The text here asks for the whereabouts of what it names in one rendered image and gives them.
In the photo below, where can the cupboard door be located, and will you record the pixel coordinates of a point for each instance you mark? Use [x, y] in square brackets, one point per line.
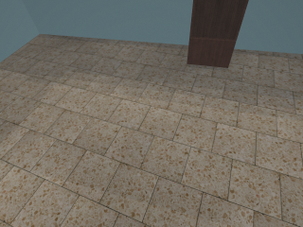
[217, 18]

